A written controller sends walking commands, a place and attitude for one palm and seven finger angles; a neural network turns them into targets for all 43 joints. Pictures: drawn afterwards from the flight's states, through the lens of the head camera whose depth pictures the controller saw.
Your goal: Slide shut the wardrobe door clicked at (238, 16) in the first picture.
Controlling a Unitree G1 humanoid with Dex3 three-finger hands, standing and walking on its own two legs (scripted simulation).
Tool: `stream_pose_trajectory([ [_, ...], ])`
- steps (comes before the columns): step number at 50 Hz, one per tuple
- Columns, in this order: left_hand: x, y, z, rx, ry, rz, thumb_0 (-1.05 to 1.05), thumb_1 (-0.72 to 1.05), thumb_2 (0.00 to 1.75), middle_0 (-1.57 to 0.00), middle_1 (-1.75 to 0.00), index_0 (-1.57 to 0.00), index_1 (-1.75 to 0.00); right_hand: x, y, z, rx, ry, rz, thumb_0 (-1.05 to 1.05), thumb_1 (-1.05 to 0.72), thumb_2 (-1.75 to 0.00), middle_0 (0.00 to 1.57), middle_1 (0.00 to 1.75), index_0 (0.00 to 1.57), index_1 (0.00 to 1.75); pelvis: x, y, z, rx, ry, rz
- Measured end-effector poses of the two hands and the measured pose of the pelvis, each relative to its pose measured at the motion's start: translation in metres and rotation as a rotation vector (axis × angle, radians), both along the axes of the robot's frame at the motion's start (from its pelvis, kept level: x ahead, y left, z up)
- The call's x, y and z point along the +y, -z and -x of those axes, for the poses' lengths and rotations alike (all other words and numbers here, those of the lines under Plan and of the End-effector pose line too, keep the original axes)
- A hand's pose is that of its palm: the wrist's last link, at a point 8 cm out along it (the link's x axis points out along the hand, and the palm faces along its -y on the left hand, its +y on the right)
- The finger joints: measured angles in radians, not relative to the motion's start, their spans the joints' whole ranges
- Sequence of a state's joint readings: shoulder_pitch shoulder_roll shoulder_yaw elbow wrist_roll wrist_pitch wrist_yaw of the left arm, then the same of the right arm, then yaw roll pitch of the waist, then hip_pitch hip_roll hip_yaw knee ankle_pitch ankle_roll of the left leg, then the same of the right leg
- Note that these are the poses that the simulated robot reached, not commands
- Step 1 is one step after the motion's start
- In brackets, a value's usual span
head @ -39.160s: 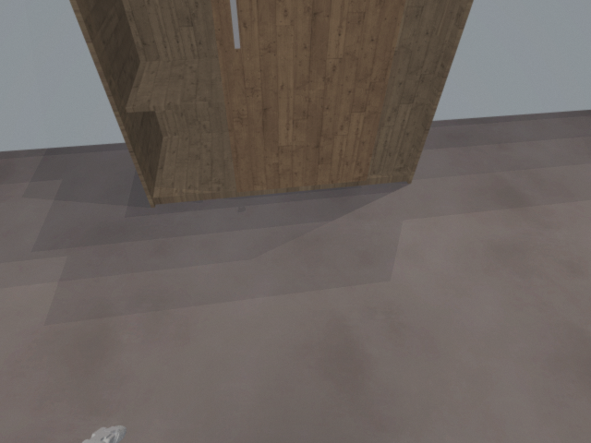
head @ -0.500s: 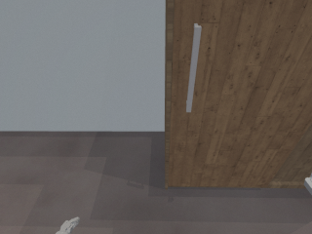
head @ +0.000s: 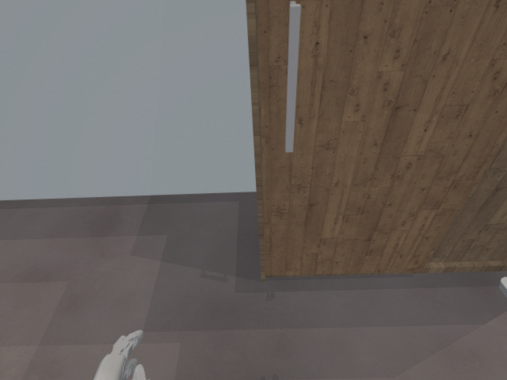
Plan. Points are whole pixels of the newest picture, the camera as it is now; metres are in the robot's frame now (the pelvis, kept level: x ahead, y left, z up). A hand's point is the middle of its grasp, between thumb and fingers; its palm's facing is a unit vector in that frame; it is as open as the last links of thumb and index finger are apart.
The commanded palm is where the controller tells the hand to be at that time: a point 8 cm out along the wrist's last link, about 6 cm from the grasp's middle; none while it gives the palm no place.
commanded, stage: stop stepping back and stand still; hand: right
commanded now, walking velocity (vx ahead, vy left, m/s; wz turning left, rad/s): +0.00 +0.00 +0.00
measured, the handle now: (290, 85) +0.68 -0.06 +0.17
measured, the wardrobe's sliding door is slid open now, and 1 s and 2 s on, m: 0.00 0.00 0.00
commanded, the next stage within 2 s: let the arm hang, fingers relaxed in 0.14 s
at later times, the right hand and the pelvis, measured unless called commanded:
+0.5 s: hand out of the picture +0.08 -0.17 -0.15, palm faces +0.02 +0.99 -0.14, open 7.4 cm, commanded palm none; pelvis -0.01 -0.01 +0.01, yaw -2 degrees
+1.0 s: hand out of the picture -0.01 -0.19 -0.15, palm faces +0.04 +0.97 -0.23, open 7.4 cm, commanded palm none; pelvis +0.00 -0.01 +0.02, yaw -1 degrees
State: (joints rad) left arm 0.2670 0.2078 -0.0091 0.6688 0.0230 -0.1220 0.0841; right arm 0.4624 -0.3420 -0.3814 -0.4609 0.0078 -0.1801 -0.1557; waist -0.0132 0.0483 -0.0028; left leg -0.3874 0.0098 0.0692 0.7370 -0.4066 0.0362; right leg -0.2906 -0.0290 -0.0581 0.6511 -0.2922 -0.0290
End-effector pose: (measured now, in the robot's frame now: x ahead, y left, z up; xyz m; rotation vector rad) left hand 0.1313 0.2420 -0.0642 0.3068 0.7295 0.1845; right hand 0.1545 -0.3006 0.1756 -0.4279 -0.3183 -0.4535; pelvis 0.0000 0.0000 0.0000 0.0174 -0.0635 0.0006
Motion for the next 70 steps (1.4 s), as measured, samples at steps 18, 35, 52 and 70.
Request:
stream_pose_trajectory([
  [18, -0.014, 0.036, -0.007, 0.135, 0.049, 0.131, 0.01, 0.90, 0.90, -0.20, -0.30, -0.20, -0.30, -0.015, 0.130, -0.017, 0.645, 0.028, -0.162, 0.00, -0.90, -0.90, 0.20, 0.30, 0.20, 0.30, -0.011, -0.001, 0.001, 0.057, 0.047, -0.006],
  [35, -0.011, 0.052, 0.133, 0.630, -0.104, 0.111, 0.01, 0.90, 0.90, -0.20, -0.29, -0.20, -0.29, 0.056, 0.305, 0.170, 1.612, 0.122, -0.582, -0.02, -0.98, -0.90, 0.21, 0.30, 0.20, 0.30, -0.005, -0.015, 0.006, 0.058, 0.045, -0.010],
  [52, -0.047, 0.067, 0.144, 0.673, -0.126, 0.225, 0.01, 0.90, 0.90, -0.20, -0.29, -0.20, -0.29, 0.064, 0.296, 0.159, 1.641, 0.134, -0.569, 0.01, -0.91, -0.90, 0.20, 0.30, 0.20, 0.30, -0.010, -0.020, -0.006, 0.047, 0.023, 0.012],
  [70, -0.037, 0.062, 0.130, 0.686, -0.151, 0.206, 0.01, 0.91, 0.90, -0.20, -0.29, -0.20, -0.29, 0.089, 0.301, 0.146, 1.665, 0.108, -0.608, 0.01, -0.92, -0.90, 0.20, 0.30, 0.20, 0.30, -0.001, -0.022, -0.021, 0.045, 0.017, 0.012],
])
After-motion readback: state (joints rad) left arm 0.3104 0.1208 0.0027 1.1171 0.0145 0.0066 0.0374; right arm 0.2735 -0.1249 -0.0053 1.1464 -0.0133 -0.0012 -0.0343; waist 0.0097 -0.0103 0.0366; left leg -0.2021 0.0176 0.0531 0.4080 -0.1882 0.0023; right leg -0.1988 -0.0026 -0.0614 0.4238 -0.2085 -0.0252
